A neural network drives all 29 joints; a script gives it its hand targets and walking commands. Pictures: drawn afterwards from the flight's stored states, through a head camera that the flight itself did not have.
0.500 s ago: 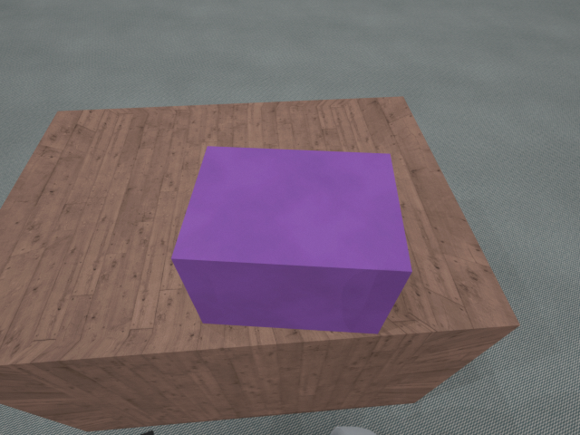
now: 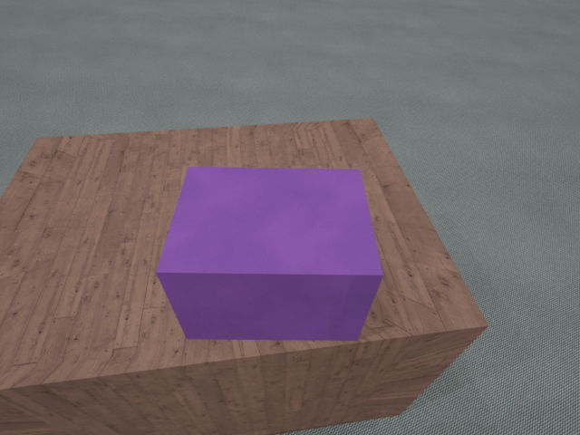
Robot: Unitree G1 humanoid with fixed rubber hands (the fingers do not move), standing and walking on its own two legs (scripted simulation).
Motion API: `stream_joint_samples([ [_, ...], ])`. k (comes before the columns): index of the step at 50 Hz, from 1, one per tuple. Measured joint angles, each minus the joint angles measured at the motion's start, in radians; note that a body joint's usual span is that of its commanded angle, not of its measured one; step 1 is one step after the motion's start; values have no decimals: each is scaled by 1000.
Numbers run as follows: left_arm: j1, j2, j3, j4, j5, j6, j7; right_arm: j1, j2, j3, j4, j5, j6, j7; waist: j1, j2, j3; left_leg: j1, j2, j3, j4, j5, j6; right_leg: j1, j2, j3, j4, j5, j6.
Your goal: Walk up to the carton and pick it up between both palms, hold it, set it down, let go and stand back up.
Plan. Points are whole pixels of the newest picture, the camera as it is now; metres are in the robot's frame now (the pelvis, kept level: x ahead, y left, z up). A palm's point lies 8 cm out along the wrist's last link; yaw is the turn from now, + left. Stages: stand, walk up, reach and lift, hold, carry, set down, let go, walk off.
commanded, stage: walk up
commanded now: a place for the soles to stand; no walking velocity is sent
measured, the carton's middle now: (273, 254) +0.42 +0.03 -0.02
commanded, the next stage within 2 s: reach and lift in 0.04 s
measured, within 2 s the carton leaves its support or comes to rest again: neither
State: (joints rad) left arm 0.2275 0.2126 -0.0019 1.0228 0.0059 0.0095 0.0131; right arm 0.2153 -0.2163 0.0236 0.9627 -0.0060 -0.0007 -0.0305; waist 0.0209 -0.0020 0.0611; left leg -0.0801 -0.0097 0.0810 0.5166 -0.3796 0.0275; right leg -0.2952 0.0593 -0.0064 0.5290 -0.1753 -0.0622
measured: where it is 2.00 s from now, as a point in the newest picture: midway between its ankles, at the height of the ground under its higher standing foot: outside the picture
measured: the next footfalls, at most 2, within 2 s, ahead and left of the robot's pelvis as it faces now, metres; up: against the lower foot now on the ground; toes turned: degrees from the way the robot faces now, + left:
none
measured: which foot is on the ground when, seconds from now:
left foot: down 0.00-1.00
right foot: down 0.00-1.00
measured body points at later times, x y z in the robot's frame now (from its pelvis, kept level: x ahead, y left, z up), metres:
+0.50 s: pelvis -0.03 -0.02 -0.02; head +0.02 +0.00 +0.42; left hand +0.10 +0.25 -0.13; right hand +0.12 -0.23 -0.13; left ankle -0.06 +0.10 -0.73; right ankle +0.07 -0.08 -0.73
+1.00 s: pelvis -0.02 -0.01 -0.01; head -0.05 -0.02 +0.44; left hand +0.10 +0.27 -0.09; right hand +0.16 -0.22 -0.09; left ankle -0.06 +0.10 -0.73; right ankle +0.07 -0.08 -0.73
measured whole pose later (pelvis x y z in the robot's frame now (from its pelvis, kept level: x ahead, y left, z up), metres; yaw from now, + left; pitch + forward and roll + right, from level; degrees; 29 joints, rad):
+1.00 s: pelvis -0.02 -0.01 -0.01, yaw +8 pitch -10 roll -2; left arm 0.24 0.22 0.10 0.47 0.03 0.24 -0.04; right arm 0.29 -0.14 -0.05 0.53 0.00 0.01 -0.03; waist -0.02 0.04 0.09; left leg -0.10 0.06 0.03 0.70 -0.44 0.00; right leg -0.21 0.04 -0.15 0.60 -0.23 -0.07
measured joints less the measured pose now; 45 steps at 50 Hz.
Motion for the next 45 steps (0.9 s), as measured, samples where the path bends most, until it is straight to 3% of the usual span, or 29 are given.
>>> stream_joint_samples([
  [4,7,-4,-1,3,-3,-3,3,6,0,1,16,0,2,1,-3,6,3,-2,5,18,-9,5,-1,-8,9,18,-9,11,-1],
  [7,-80,13,19,-94,-32,172,10,-54,12,-78,27,-76,6,56,-39,14,22,-126,15,-12,133,-42,-3,-104,-13,-38,104,-76,6],
  [10,-227,42,51,-250,-8,327,12,-145,7,-99,-36,-79,25,103,-28,-1,87,-220,12,-15,280,-97,-7,-187,-37,-60,223,-55,-4],
  [14,-322,49,84,-468,42,462,-19,-233,-4,-77,-152,-8,39,73,-38,12,134,-283,36,-34,394,-139,-15,-229,-25,-91,297,-98,-28],
  [18,-263,28,122,-601,87,532,-67,-214,3,-22,-243,69,55,23,-54,10,165,-235,57,-39,387,-145,-28,-174,-8,-101,276,-99,-29],
  [24,-53,2,140,-670,85,498,-60,-26,45,-9,-349,69,43,4,-35,-18,130,-182,59,-57,297,-101,-40,-108,-5,-118,183,-69,-34],
  [29,-12,39,127,-659,47,411,-31,38,88,-53,-387,23,13,9,-3,-16,97,-245,70,-78,345,-110,-48,-147,-13,-151,206,-77,-37],
  [36,-46,85,93,-685,3,348,-40,-30,141,-69,-406,26,13,-17,-25,0,77,-253,88,-85,406,-127,-50,-136,-24,-182,255,-105,-40],
  [40,-26,75,92,-694,8,344,-53,-18,159,-50,-421,35,25,-31,-43,-6,60,-158,85,-69,331,-107,-46,-47,-22,-168,191,-87,-32],
  [45,10,37,102,-642,31,311,-57,48,127,-46,-434,25,29,-22,-43,6,32,-53,77,-54,219,-67,-37,53,-19,-150,94,-57,-15],
])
